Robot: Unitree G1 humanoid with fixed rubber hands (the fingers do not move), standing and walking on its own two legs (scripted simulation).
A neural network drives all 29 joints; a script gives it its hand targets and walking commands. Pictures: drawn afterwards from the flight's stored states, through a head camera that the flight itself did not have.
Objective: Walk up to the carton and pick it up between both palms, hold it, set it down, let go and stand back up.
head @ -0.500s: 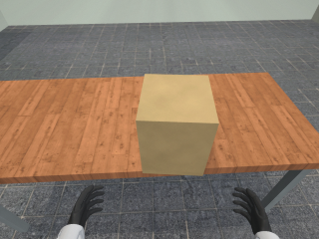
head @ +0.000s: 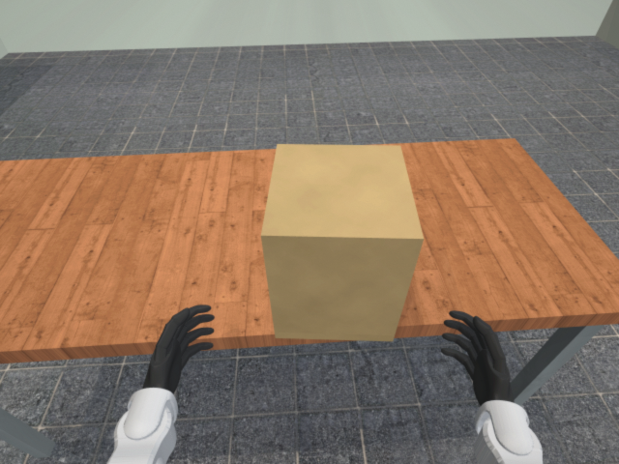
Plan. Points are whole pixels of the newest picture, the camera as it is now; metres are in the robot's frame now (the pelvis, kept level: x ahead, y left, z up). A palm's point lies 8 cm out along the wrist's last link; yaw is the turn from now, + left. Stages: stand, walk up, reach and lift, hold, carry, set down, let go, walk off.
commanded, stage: reach and lift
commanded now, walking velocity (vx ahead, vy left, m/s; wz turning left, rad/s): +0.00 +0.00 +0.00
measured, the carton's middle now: (336, 244) +0.46 +0.01 +0.02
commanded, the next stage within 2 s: none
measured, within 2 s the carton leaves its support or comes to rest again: neither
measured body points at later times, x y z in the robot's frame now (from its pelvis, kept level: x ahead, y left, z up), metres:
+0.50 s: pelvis -0.02 +0.00 +0.00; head -0.01 +0.01 +0.45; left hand +0.33 +0.22 +0.09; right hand +0.33 -0.18 +0.08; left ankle -0.03 +0.11 -0.75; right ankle -0.02 -0.12 -0.75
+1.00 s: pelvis -0.02 -0.01 +0.00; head -0.01 +0.01 +0.45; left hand +0.40 +0.22 +0.15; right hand +0.40 -0.18 +0.14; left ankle -0.03 +0.11 -0.75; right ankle -0.02 -0.12 -0.75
